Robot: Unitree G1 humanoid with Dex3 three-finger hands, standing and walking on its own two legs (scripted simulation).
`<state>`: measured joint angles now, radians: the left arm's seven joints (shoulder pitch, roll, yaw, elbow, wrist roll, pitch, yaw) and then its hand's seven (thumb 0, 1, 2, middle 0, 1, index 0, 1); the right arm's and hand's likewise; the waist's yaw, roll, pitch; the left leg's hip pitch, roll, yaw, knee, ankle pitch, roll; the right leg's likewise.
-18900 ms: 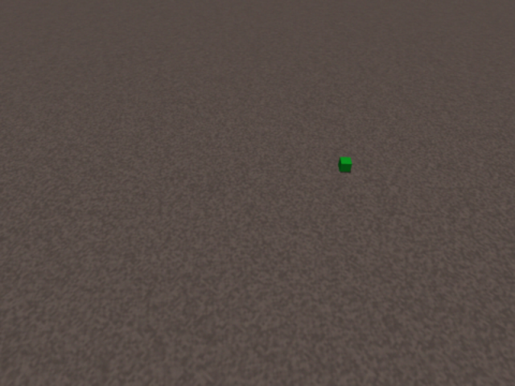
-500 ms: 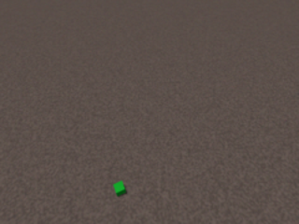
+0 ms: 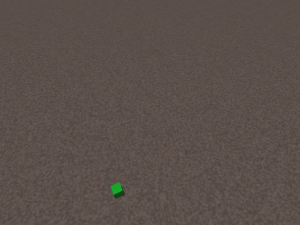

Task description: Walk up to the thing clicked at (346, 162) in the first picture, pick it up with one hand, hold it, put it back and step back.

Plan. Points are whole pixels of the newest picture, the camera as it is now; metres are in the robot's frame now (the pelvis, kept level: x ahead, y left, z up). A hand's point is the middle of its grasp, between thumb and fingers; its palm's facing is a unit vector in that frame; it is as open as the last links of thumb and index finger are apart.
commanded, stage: stand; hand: left
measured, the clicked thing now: (117, 189) +0.49 +0.22 -0.75
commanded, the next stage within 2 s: walk up in 0.90 s
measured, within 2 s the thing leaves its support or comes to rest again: neither
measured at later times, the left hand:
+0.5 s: hand out of the picture +0.05 +0.26 -0.16, palm faces +0.00 -0.94 -0.34, open 7.4 cm
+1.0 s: hand out of the picture +0.05 +0.26 -0.16, palm faces +0.02 -0.93 -0.36, open 7.4 cm
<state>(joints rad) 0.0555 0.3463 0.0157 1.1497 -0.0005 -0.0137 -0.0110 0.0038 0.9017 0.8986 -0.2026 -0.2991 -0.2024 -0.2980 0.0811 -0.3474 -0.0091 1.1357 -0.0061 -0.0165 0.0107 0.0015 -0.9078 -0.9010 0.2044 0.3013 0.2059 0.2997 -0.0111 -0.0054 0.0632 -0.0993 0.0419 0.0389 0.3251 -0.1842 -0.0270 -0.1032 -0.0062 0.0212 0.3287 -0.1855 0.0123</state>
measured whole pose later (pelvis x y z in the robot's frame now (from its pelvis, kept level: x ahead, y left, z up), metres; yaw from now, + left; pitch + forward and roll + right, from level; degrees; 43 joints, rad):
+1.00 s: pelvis -0.03 +0.00 -0.01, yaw +1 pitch -2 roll +0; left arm 0.09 0.37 0.03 1.08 -0.01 0.01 0.00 0.00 0.90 0.90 -0.20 -0.30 -0.20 -0.30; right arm 0.07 -0.36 -0.02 1.11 0.01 0.01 0.02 0.00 -0.91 -0.90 0.21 0.30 0.21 0.30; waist 0.00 -0.01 0.11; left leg -0.20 0.03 0.02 0.41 -0.18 -0.02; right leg -0.20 -0.02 0.01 0.43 -0.19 0.01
